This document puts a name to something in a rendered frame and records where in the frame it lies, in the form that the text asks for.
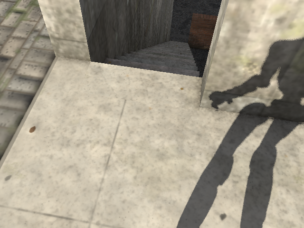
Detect stairs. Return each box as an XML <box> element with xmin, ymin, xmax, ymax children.
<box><xmin>103</xmin><ymin>40</ymin><xmax>200</xmax><ymax>77</ymax></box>

